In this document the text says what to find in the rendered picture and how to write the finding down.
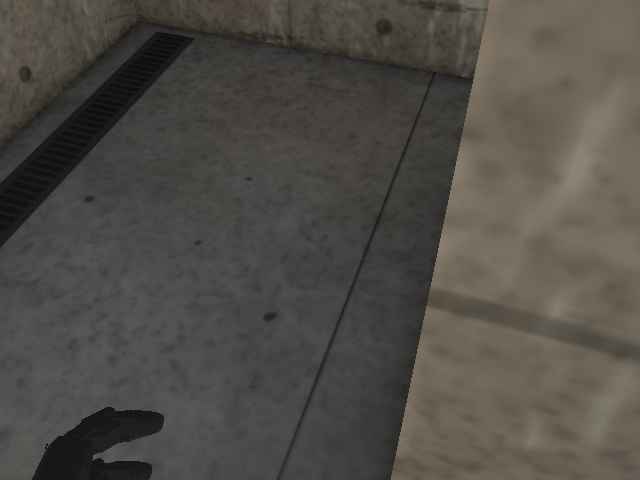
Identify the robot left hand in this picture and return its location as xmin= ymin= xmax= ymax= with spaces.
xmin=32 ymin=407 xmax=164 ymax=480

